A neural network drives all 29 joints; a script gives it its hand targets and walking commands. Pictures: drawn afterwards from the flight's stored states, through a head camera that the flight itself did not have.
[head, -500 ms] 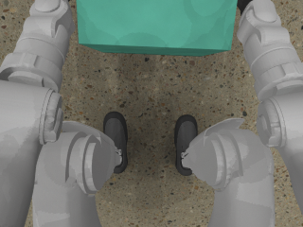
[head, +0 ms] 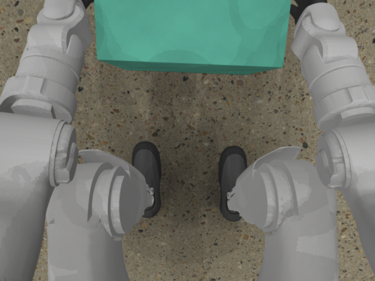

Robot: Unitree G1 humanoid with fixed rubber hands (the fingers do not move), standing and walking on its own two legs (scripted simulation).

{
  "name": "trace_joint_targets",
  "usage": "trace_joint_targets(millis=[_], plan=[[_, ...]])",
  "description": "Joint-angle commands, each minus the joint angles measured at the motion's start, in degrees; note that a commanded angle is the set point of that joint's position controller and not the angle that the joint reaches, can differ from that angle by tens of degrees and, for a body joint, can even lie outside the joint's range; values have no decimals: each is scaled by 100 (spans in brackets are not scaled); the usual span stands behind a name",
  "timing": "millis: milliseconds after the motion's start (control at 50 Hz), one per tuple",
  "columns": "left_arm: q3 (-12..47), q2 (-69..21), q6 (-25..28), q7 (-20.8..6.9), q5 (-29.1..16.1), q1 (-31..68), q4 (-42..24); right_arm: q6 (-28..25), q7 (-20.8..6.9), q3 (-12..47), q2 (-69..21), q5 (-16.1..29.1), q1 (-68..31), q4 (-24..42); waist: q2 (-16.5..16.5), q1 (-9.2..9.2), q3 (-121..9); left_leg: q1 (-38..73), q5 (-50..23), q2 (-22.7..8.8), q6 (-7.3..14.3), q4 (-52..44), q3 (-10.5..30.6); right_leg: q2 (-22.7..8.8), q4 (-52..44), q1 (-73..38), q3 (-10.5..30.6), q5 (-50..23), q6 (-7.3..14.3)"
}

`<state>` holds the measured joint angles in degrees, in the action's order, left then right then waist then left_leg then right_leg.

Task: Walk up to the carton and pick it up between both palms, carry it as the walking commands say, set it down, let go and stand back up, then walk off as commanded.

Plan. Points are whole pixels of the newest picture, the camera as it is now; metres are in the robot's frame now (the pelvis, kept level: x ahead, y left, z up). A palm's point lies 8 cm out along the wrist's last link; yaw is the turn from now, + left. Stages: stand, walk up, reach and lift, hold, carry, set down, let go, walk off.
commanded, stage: reach and lift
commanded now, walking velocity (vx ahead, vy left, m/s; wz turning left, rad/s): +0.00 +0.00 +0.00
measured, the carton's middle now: (190, 24) +0.53 +0.01 -0.24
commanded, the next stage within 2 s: none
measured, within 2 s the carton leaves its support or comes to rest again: neither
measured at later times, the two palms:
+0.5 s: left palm out of the picture +0.55 +0.19 -0.09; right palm out of the picture +0.54 -0.18 -0.09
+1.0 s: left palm out of the picture +0.54 +0.18 -0.02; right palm out of the picture +0.53 -0.18 -0.01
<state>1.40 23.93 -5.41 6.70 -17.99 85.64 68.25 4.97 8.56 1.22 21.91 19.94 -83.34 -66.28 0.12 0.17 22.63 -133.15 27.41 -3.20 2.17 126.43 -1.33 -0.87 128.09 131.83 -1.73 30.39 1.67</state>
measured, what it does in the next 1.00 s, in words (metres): rises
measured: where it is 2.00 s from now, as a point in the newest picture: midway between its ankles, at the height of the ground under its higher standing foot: (190, 193)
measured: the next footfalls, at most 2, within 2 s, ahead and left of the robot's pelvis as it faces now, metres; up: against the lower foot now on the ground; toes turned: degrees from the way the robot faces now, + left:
none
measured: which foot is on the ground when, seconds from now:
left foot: down 0.00-1.00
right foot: down 0.00-1.00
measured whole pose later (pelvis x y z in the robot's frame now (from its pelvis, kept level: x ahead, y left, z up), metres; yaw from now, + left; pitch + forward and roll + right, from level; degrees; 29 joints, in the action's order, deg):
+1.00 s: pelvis +0.01 +0.00 +0.07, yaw +0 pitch +45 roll -1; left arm -20.0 11.6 -17.7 4.1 3.8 66.8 45.6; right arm 17.1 5.3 -22.5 9.4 -2.4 -64.7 -43.2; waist 0.3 0.8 -3.8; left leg -130.3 27.6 -0.9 1.1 112.5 -0.7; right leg -0.2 113.7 128.8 -1.2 30.4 0.7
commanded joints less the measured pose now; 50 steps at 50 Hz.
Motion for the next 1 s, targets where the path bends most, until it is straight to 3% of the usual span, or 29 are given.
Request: trace_joint_targets(millis=[0, 200, 380, 700, 980], plan=[[1185, -5064, 99, -1467, -300, 3245, -2049, -136, -1467, 1233, -4925, 135, -3725, 2321, 59, 32, -8435, 4160, -1729, 698, -55, -680, -68, 579, -1055, -3833, -22, -1915, -150], [695, -5335, -48, -1558, 218, 2866, -1544, 69, -1614, 553, -5303, -416, -3182, 1582, -111, 39, -7157, 3567, -1049, 749, -46, -1058, -53, 608, -1351, -3021, -77, -1212, -92], [693, -5780, -324, -1677, 389, 2836, -2114, 346, -1776, 555, -5658, -596, -3214, 2207, -137, 45, -8227, 4030, -1311, 852, -86, -1197, -97, 645, -1512, -3242, -152, -1373, -89], [567, -6363, -823, -1884, 937, 2054, -2731, 886, -2032, 444, -6193, -1112, -2356, 2790, -184, 126, -8928, 4120, -1478, 964, -186, -1577, -166, 728, -1891, -3304, -202, -1502, -142], [307, -6665, -1203, -2011, 1494, 1443, -2798, 1220, -2199, 275, -6458, -1544, -1708, 2826, -129, 70, -8856, 4012, -1193, 1013, -203, -2326, -197, 808, -2609, -3288, -170, -1324, -149]])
